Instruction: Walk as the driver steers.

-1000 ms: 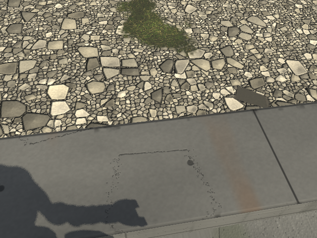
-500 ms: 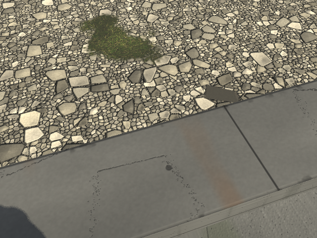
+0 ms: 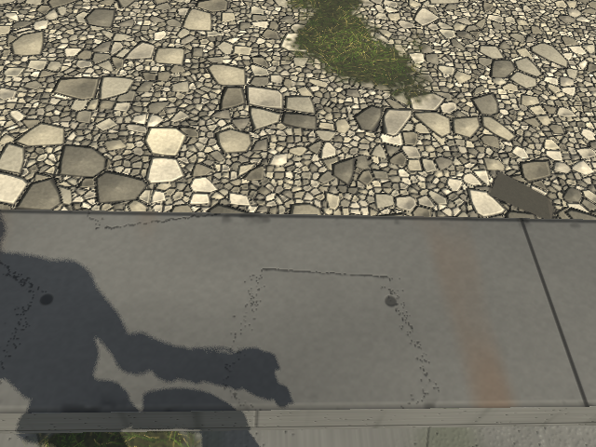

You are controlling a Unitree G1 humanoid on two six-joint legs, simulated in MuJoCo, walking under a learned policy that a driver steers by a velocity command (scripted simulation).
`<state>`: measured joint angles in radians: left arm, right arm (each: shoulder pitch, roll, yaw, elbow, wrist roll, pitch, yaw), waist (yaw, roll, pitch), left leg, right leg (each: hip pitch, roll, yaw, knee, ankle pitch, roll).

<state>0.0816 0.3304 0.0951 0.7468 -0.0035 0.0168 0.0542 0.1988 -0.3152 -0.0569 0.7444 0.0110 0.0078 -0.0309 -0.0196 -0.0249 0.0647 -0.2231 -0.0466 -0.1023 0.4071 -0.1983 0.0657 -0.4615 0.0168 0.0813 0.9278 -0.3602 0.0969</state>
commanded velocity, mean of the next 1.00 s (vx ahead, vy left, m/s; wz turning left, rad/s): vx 0.10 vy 0.00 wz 0.26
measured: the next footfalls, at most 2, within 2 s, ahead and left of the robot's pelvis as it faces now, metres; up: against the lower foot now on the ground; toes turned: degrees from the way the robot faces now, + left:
right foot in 0.24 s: +0.07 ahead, -0.15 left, +0.00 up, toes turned +15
left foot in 0.62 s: +0.00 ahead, +0.11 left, +0.00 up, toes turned +16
